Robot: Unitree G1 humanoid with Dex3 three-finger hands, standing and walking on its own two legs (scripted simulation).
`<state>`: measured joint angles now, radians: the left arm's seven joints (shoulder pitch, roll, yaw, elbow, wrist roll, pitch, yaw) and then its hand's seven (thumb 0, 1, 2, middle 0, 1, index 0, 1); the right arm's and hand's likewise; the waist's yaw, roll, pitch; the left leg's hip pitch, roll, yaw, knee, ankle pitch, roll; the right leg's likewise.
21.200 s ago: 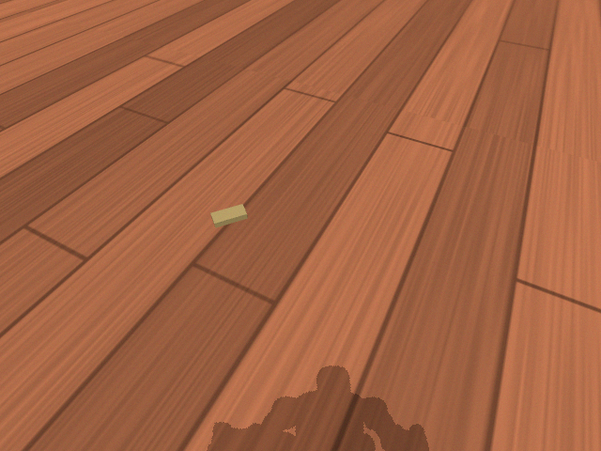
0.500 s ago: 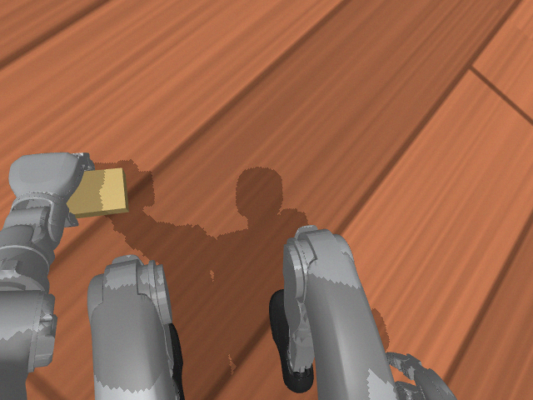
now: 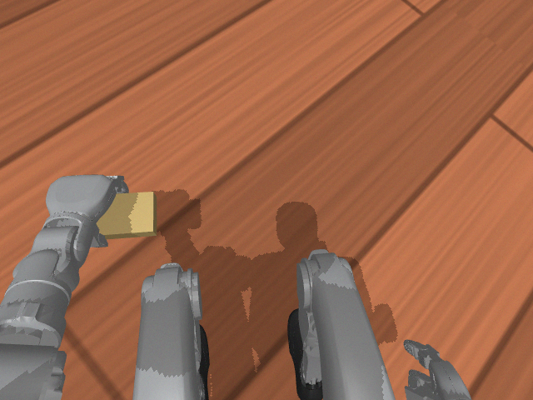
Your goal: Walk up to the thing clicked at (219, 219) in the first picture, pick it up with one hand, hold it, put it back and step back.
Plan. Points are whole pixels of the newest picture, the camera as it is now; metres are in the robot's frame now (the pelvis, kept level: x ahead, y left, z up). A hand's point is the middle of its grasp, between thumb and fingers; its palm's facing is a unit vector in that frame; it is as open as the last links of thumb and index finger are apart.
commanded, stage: lift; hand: left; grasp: from above
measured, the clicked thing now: (108, 216) +0.42 +0.25 -0.16
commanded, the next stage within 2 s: hold in 1.10 s
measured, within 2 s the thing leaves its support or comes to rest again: neither
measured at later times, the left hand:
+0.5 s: hand (6, 205) +0.35 +0.25 +0.09, palm faces -0.43 -0.06 -0.90, open 10.0 cm
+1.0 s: hand out of the picture +0.36 +0.24 +0.21, palm faces -0.45 -0.06 -0.89, open 10.0 cm
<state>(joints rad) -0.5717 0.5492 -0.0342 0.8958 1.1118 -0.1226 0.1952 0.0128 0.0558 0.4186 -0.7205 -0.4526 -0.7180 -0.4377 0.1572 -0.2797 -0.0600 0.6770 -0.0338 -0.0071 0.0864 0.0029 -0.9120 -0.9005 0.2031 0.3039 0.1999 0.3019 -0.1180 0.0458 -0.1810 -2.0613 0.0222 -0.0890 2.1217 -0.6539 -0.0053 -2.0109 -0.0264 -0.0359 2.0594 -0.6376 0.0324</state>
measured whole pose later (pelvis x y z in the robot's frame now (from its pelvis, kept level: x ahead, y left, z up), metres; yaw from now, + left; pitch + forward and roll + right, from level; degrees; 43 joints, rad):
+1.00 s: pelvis +0.06 +0.00 +0.30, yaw +2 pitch +12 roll -1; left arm -0.29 0.40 -0.17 0.81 1.04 -0.03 0.15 0.01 0.02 0.45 -0.76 -0.41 -0.74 -0.42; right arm 0.25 -0.25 -0.05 0.72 0.03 0.02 -0.04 0.01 -0.91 -0.90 0.20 0.30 0.20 0.30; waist -0.06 0.02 -0.10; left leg -0.77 0.04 0.01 0.97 -0.42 0.00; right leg -0.76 -0.02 0.00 0.94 -0.40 0.03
